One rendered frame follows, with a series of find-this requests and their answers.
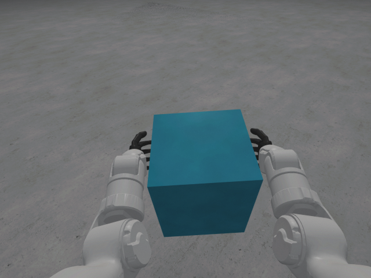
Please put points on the right robot upper arm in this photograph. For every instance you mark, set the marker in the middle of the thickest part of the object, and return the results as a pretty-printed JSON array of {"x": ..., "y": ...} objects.
[{"x": 313, "y": 247}]

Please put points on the robot left forearm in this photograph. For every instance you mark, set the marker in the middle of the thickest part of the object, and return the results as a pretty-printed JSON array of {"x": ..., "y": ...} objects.
[{"x": 124, "y": 195}]

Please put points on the robot left hand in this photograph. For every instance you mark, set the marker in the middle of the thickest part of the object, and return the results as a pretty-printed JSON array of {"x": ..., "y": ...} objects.
[{"x": 137, "y": 145}]

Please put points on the left robot upper arm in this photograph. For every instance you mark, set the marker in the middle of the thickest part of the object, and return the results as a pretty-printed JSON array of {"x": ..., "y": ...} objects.
[{"x": 116, "y": 250}]

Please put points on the robot right hand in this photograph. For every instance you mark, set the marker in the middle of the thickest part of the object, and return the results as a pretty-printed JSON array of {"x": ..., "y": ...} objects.
[{"x": 264, "y": 140}]

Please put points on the robot right forearm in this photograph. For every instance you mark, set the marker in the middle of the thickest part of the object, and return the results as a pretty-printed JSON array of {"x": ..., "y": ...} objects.
[{"x": 291, "y": 192}]

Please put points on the carton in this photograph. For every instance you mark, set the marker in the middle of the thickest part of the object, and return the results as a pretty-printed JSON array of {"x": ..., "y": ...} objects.
[{"x": 203, "y": 175}]

